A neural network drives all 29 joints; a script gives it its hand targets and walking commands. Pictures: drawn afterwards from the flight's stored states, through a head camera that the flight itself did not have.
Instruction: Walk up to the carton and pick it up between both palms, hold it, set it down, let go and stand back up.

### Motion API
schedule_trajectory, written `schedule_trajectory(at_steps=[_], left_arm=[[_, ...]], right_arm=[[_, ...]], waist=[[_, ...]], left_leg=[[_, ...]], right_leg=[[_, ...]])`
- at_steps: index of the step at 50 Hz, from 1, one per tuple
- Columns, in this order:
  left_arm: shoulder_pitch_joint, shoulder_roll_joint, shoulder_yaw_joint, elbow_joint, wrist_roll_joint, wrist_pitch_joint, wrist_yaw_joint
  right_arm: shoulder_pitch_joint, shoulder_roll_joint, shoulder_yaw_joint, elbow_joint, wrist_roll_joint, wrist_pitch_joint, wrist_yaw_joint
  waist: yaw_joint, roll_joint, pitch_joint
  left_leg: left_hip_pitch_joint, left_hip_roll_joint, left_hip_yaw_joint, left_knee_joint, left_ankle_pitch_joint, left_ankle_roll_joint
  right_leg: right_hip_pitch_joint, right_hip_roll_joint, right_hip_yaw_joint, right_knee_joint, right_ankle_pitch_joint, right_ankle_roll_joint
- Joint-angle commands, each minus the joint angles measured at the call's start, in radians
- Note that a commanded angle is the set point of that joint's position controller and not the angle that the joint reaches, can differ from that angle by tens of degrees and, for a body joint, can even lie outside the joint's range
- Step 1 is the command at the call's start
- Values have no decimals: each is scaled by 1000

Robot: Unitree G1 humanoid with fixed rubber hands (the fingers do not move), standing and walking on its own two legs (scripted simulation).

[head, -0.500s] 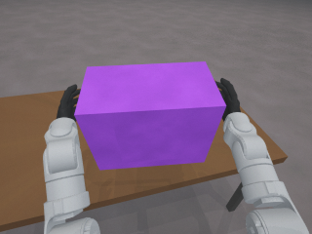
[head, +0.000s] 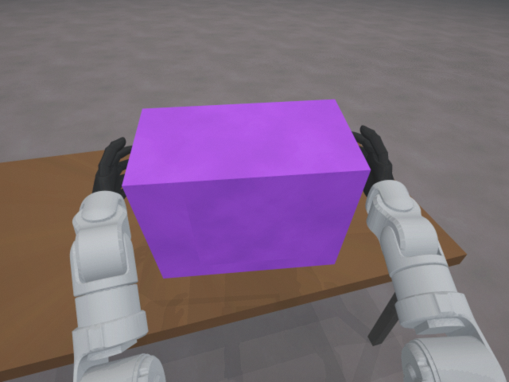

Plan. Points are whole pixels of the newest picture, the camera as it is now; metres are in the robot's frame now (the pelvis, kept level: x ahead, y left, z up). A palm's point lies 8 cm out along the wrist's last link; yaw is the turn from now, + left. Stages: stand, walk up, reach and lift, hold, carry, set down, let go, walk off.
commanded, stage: hold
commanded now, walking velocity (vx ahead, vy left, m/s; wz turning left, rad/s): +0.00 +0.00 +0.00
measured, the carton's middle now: (245, 192) +0.39 +0.01 +0.14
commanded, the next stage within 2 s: none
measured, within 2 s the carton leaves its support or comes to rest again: neither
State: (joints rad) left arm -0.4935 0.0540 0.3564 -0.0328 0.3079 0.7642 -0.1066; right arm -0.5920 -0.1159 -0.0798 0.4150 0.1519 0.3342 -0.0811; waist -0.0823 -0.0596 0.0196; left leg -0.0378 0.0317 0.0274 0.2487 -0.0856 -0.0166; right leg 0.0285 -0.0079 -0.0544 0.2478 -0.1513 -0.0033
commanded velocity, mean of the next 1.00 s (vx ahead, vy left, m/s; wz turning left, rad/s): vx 0.00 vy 0.00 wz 0.00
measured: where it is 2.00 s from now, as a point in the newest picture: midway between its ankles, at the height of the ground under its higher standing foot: outside the picture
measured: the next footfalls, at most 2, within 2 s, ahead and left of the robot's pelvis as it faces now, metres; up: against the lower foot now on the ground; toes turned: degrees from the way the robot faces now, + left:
none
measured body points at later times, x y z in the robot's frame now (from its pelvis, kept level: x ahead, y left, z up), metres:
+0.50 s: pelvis +0.00 +0.00 +0.00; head -0.03 +0.02 +0.45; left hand +0.36 +0.21 +0.19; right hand +0.37 -0.18 +0.19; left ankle +0.04 +0.13 -0.75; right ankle +0.00 -0.11 -0.75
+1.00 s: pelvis +0.00 +0.00 +0.00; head -0.03 +0.02 +0.45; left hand +0.36 +0.21 +0.18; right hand +0.37 -0.18 +0.19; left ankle +0.04 +0.13 -0.75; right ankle +0.00 -0.11 -0.75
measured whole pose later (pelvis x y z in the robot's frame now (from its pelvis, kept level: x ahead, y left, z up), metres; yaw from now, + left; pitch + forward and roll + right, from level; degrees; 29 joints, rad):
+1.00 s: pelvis +0.00 +0.00 +0.00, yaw +0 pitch -7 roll +0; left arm -0.48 0.05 0.36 -0.04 0.30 0.77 -0.12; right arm -0.59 -0.13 -0.05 0.38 0.17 0.36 -0.11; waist -0.09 -0.05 0.02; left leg -0.04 0.03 0.03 0.25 -0.09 -0.02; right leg 0.03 -0.01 -0.06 0.23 -0.15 0.00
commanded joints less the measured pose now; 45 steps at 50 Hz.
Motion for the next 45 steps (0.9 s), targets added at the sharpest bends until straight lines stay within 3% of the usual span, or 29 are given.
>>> schedule_trajectory(at_steps=[1, 3, 4, 6, 10, 11, 14, 17, 19, 20, 23, 26, 28, 31, 33, 34, 36, 37, 40, 42, 45], left_arm=[[-541, -308, -394, -99, -167, -73, -152], [-533, -317, -428, -162, -181, -79, -148], [-508, -322, -425, -136, -193, -74, -149], [-512, -310, -393, -110, -171, -70, -159], [-513, -311, -407, -143, -181, -72, -162], [-516, -325, -421, -182, -195, -73, -157], [-515, -305, -410, -158, -178, -69, -154], [-512, -319, -422, -167, -184, -68, -156], [-522, -310, -422, -173, -182, -66, -154], [-505, -301, -405, -160, -181, -67, -155], [-518, -306, -424, -202, -187, -68, -156], [-474, -296, -398, -128, -185, -60, -158], [-509, -304, -402, -144, -184, -61, -162], [-516, -316, -411, -164, -181, -59, -163], [-501, -313, -420, -167, -187, -58, -162], [-510, -321, -416, -169, -188, -55, -160], [-538, -301, -403, -157, -182, -64, -160], [-528, -312, -411, -149, -187, -64, -158], [-511, -330, -412, -136, -188, -62, -154], [-497, -314, -394, -95, -174, -53, -159], [-514, -319, -416, -161, -189, -66, -155]], right_arm=[[-596, 360, 310, -260, 74, -46, 158], [-591, 368, 347, -304, 97, -53, 150], [-582, 359, 349, -310, 102, -48, 142], [-555, 352, 323, -270, 88, -30, 135], [-549, 343, 315, -295, 96, -35, 138], [-565, 353, 330, -336, 98, -41, 138], [-537, 341, 313, -274, 90, -29, 138], [-540, 339, 323, -290, 100, -30, 142], [-553, 350, 332, -299, 101, -28, 144], [-550, 357, 342, -304, 106, -28, 143], [-551, 343, 341, -328, 113, -31, 141], [-554, 334, 335, -328, 96, -22, 135], [-548, 342, 321, -297, 89, -16, 136], [-552, 346, 335, -304, 107, -18, 138], [-538, 338, 332, -309, 113, -17, 131], [-542, 338, 334, -307, 112, -16, 133], [-561, 341, 322, -290, 104, -15, 138], [-559, 340, 316, -287, 95, -20, 143], [-561, 338, 306, -292, 94, -28, 141], [-553, 323, 295, -262, 76, -19, 142], [-573, 350, 336, -328, 110, -30, 141]], waist=[[9, 66, -304], [10, 67, -398], [-3, 54, -387], [-10, 54, -322], [-23, 76, -338], [-20, 73, -376], [-21, 86, -313], [-17, 96, -327], [-11, 74, -348], [6, 63, -331], [-5, 78, -370], [-3, 51, -335], [-11, 58, -321], [-4, 81, -335], [-21, 90, -338], [-12, 93, -348], [-5, 69, -346], [-12, 84, -324], [-16, 81, -331], [-20, 77, -291], [-3, 64, -381]], left_leg=[[169, -64, 47, -5, 71, 20], [220, -66, 41, 28, 186, 10], [233, -66, 35, 34, 213, 3], [216, -65, 41, 20, 152, 2], [217, -65, 31, 19, 153, -5], [230, -62, 28, 28, 183, -8], [213, -61, 36, 17, 146, -7], [220, -59, 35, 12, 151, -9], [222, -58, 34, 20, 171, -7], [200, -66, 38, 22, 180, 2], [227, -62, 37, 26, 193, -9], [215, -63, 40, 20, 168, 6], [188, -60, 42, 6, 123, 4], [203, -64, 40, 17, 163, 2], [223, -63, 37, 29, 191, -10], [220, -62, 38, 30, 194, -12], [190, -67, 39, 10, 125, 1], [191, -60, 35, 4, 114, -5], [220, -59, 33, 27, 181, -14], [194, -59, 40, 5, 105, -7], [207, -66, 37, 22, 173, 3]], right_leg=[[-71, 33, -41, -53, 73, 21], [-31, 43, -42, -31, 186, 27], [-28, 47, -42, -32, 216, 29], [-49, 48, -44, -47, 168, 34], [-41, 43, -42, -51, 145, 20], [-45, 48, -48, -35, 170, 19], [-58, 41, -42, -47, 129, 17], [-34, 46, -46, -46, 124, 18], [-48, 48, -47, -45, 138, 16], [-34, 41, -37, -43, 172, 22], [-36, 50, -43, -38, 171, 20], [-35, 41, -39, -47, 166, 23], [-46, 44, -39, -49, 118, 20], [-37, 43, -36, -43, 158, 17], [-43, 47, -38, -41, 179, 17], [-34, 48, -39, -39, 169, 16], [-38, 44, -38, -50, 118, 22], [-65, 46, -47, -49, 94, 16], [-70, 51, -47, -50, 142, 12], [-61, 43, -42, -58, 87, 13], [-24, 43, -31, -41, 184, 20]])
